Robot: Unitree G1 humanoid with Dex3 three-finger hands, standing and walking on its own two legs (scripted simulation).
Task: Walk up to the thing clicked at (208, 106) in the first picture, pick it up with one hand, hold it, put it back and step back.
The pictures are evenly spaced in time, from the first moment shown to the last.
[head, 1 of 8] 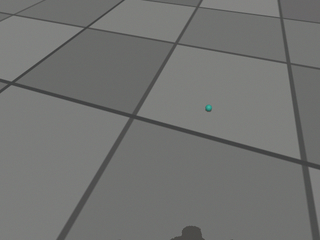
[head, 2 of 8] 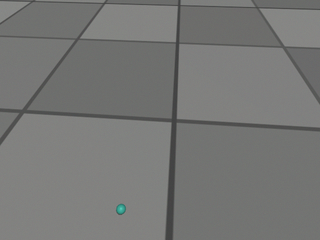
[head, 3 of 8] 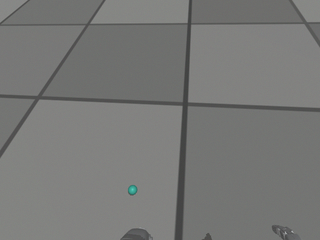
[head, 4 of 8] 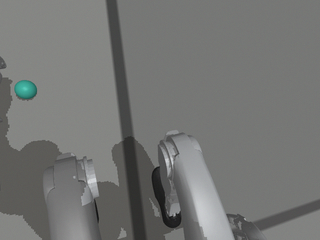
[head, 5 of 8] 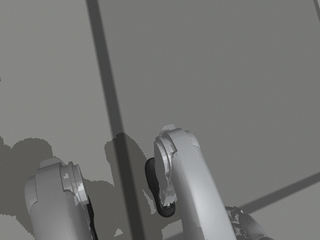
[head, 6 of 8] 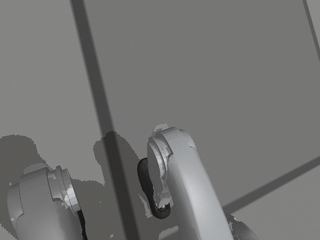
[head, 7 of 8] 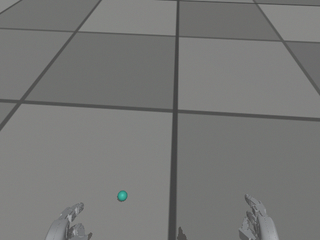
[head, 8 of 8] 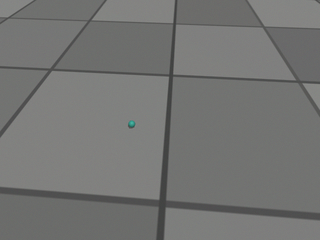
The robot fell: no
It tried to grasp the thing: yes
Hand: left
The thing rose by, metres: 0.70
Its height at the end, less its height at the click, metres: +0.00
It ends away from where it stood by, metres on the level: 0.01
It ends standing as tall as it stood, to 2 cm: yes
